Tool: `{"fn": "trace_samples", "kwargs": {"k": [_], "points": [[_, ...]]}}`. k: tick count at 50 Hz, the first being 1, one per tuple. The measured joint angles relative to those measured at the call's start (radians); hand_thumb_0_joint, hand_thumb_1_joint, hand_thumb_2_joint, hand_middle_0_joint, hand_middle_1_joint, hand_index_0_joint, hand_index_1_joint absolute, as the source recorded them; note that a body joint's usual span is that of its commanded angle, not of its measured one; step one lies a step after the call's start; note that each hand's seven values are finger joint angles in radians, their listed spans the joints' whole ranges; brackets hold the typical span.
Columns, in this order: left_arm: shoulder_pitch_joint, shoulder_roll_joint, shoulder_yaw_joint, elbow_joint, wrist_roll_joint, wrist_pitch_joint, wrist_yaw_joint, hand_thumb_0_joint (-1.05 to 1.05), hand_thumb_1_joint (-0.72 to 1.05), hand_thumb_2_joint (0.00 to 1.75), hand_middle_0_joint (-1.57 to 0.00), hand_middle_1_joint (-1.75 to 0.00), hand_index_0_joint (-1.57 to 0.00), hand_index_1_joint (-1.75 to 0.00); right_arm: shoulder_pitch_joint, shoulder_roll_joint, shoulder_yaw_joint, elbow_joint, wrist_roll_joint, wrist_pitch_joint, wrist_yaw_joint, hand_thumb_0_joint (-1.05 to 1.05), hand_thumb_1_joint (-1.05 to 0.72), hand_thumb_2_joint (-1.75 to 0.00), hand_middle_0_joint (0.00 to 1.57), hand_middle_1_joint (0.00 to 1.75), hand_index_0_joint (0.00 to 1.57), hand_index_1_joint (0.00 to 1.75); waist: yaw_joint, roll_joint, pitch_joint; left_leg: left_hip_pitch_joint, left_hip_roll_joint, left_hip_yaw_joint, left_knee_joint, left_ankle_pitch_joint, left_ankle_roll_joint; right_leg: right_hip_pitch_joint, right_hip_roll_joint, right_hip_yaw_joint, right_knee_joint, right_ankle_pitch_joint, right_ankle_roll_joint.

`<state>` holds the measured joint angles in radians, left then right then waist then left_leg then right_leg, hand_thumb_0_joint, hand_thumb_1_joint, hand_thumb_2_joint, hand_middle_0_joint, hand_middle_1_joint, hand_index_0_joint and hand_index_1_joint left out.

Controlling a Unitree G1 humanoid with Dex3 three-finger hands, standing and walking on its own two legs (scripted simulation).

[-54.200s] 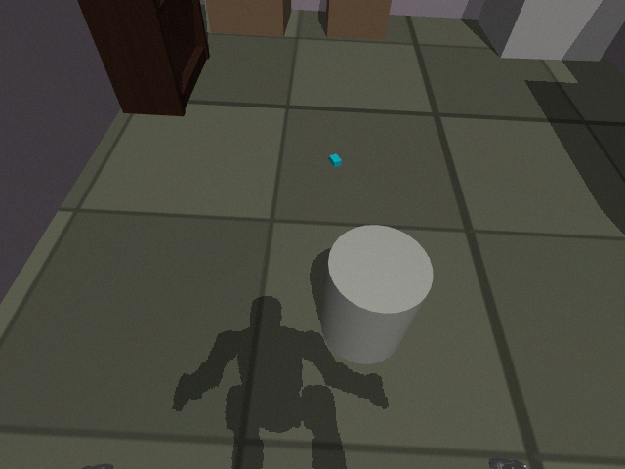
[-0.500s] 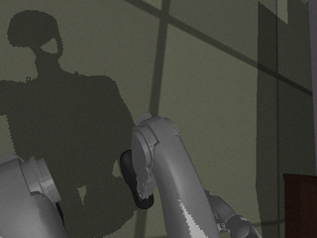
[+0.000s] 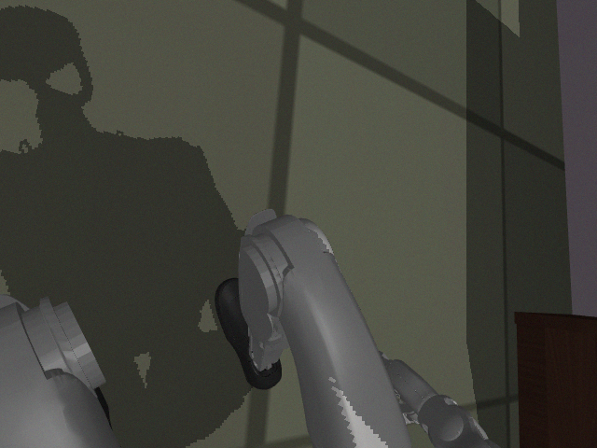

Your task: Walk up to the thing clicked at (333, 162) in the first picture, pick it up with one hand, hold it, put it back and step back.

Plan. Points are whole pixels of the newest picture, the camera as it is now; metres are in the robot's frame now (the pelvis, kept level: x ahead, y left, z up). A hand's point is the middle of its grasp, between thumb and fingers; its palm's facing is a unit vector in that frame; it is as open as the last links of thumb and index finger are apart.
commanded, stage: open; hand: left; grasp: from above
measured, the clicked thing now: out of the picture +0.47 +0.34 -0.28
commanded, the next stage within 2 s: withdraw in 0.98 s
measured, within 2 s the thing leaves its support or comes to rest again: neither
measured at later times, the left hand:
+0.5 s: hand out of the picture +0.45 +0.33 -0.24, palm faces -0.47 -0.11 -0.88, open 11.1 cm
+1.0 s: hand out of the picture +0.45 +0.33 -0.24, palm faces -0.46 -0.11 -0.88, open 13.8 cm
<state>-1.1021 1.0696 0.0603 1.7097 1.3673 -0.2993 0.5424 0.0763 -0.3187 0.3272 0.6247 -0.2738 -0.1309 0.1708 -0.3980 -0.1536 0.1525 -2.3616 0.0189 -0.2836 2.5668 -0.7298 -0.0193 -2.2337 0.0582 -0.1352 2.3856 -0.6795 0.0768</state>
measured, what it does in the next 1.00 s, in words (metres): stands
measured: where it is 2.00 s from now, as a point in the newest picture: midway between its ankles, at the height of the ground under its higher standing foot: (183, 395)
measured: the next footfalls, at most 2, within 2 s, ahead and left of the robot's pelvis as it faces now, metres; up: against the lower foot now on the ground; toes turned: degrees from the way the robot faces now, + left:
none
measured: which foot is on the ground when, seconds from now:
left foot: down 0.00-1.00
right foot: down 0.00-1.00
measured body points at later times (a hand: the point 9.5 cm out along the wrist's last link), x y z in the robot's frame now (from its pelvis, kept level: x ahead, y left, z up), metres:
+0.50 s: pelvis +0.00 +0.00 +0.00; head +0.27 +0.14 +0.33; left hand +0.47 +0.34 -0.19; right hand +0.07 -0.25 -0.05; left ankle +0.06 +0.13 -0.27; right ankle +0.11 -0.13 -0.27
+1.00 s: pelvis +0.00 +0.00 +0.00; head +0.27 +0.14 +0.33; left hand +0.47 +0.34 -0.19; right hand +0.07 -0.25 -0.05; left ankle +0.06 +0.13 -0.27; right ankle +0.11 -0.13 -0.27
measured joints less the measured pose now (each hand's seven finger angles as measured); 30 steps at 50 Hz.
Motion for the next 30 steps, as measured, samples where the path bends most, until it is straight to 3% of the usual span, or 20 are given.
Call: {"fn": "trace_samples", "kwargs": {"k": [9,30], "points": [[-0.003,0.010,0.001,0.000,0.000,0.001,0.006,-0.05,0.35,0.31,-0.74,-0.37,-0.89,-0.38,-0.001,-0.012,0.009,-0.009,0.000,-0.013,0.004,0.00,-0.91,-0.90,0.20,0.30,0.20,0.30,-0.004,-0.004,0.008,0.001,0.001,-0.005,0.003,0.002,-0.001,0.002,0.002,-0.004,-0.001,0.005,-0.002],[0.000,0.017,-0.011,-0.013,-0.020,-0.003,-0.013,0.00,-0.15,0.71,-0.39,-0.70,-0.40,-0.70,-0.003,-0.014,0.017,-0.012,0.007,-0.014,0.007,0.00,-0.90,-0.90,0.20,0.30,0.20,0.30,0.001,-0.005,0.014,0.004,0.002,-0.010,0.001,0.005,-0.001,0.005,0.004,-0.009,-0.008,0.011,0.001]]}}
